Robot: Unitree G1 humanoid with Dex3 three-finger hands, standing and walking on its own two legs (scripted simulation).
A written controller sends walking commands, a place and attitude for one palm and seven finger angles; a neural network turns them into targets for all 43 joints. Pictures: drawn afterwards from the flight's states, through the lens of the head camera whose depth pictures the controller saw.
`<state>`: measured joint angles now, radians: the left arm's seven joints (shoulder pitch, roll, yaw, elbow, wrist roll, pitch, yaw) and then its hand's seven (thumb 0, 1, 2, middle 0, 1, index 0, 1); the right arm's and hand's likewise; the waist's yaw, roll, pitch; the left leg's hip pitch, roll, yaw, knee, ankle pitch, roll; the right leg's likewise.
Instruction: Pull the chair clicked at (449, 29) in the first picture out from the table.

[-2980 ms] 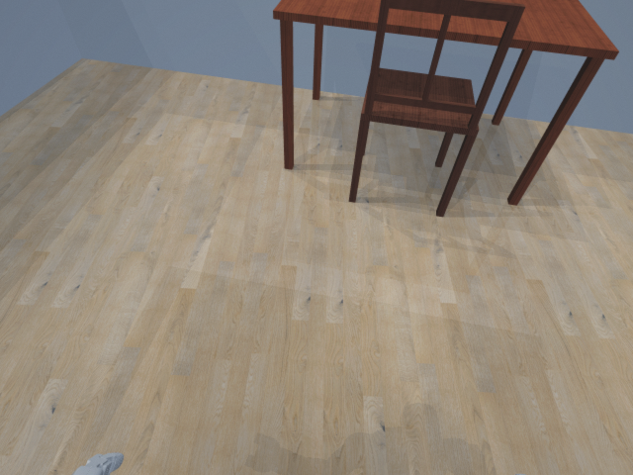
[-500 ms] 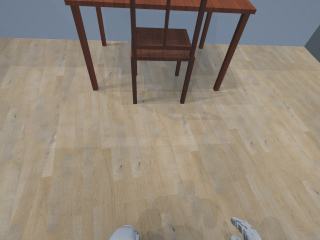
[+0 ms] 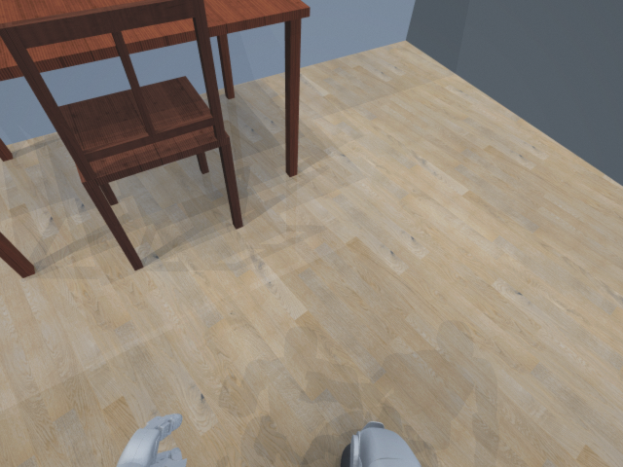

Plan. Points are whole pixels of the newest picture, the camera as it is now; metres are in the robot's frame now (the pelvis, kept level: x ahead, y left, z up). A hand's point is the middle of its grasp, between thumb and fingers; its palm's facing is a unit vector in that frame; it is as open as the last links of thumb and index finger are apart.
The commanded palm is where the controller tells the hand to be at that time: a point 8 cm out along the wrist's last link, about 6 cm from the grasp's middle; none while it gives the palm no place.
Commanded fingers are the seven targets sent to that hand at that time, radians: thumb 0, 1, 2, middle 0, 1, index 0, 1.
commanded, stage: walk to a spot facing it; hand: left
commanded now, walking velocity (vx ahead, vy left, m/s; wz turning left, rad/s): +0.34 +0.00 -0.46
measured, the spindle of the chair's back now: (135, 87) +0.98 +0.43 -0.08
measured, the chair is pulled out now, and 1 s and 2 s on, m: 0.00 0.00 0.00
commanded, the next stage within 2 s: turn to face it in 0.82 s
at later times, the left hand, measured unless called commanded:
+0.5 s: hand (181, 391) +0.26 +0.20 -0.19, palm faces -0.07 -0.97 -0.21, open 7.3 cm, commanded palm none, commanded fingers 0.00 0.90 0.90 -0.20 -0.30 -0.20 -0.30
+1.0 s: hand (269, 248) +0.55 +0.07 -0.19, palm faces -0.45 -0.87 -0.20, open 7.3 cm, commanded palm none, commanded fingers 0.00 0.90 0.90 -0.20 -0.30 -0.20 -0.30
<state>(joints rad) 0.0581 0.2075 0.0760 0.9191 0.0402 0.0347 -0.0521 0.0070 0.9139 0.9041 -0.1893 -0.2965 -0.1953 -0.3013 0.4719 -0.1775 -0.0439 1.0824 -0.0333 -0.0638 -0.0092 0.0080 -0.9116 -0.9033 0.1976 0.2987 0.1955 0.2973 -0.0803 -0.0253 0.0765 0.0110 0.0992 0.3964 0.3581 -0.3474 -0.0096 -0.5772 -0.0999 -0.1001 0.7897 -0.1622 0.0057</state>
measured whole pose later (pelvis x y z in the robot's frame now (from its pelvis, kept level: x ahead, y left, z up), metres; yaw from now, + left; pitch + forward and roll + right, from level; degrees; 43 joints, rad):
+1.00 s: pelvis +0.37 -0.05 -0.03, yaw -26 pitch -1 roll +1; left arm 0.14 0.20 0.07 0.95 0.03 -0.01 -0.03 0.01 0.91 0.90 -0.19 -0.30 -0.20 -0.30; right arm 0.41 -0.16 -0.05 1.06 -0.02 -0.01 -0.01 0.01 -0.91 -0.90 0.20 0.30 0.20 0.30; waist -0.05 -0.02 0.10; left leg -0.09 0.19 0.37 0.71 -0.48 -0.05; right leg -0.43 -0.04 -0.16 0.62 -0.13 -0.04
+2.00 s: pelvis +0.40 -0.10 +0.00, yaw +6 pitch -1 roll +1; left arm 0.19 0.18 0.03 0.88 0.02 0.01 0.02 0.01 0.91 0.90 -0.20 -0.30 -0.20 -0.30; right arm 0.18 -0.28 -0.10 0.92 -0.03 0.08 0.03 0.01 -0.91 -0.90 0.20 0.30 0.20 0.30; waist -0.03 0.05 0.05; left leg -0.53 -0.02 -0.02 1.11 -0.40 -0.05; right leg -0.22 -0.07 -0.12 0.54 -0.30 -0.01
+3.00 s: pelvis +0.39 -0.09 +0.01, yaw +30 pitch -1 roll +1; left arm 0.28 0.16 0.03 0.99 0.03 -0.04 0.01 0.00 0.92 0.90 -0.20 -0.30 -0.21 -0.30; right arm 0.26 -0.22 -0.07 1.04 -0.03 0.05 0.03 0.01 -0.91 -0.90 0.20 0.30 0.19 0.30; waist 0.00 0.02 0.02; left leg -0.38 0.06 0.03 0.91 -0.37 -0.02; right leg -0.13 -0.05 -0.16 0.39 -0.25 -0.03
